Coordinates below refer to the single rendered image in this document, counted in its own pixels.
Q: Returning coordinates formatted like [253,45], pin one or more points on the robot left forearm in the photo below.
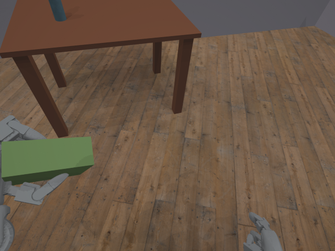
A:
[7,231]

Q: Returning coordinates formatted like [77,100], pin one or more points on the table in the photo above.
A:
[93,24]

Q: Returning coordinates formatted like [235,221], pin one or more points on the robot left hand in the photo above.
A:
[12,130]

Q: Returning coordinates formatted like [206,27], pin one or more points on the sponge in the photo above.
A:
[38,160]

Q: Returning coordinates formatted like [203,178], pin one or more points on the robot right hand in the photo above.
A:
[267,241]

